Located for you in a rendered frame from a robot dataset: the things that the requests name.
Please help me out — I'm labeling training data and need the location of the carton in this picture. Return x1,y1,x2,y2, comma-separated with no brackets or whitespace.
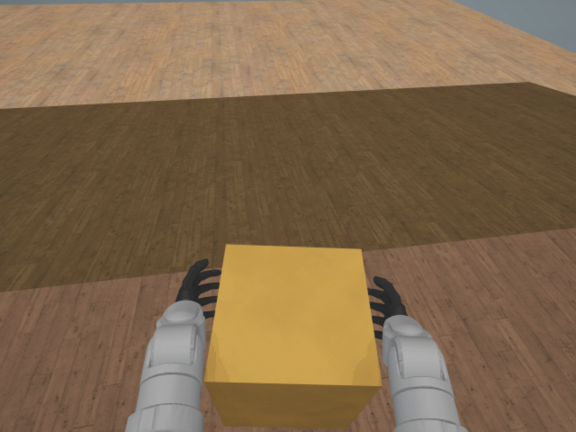
204,244,383,429

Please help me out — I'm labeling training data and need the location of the left robot hand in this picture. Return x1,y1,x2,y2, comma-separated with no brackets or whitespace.
175,258,221,319

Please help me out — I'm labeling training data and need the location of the right robot forearm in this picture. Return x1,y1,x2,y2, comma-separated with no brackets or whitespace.
382,315,469,432

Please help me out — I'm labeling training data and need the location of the left robot forearm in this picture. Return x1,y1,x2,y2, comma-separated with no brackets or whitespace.
125,300,206,432

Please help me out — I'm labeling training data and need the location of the right robot hand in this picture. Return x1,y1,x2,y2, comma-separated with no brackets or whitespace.
367,276,408,340

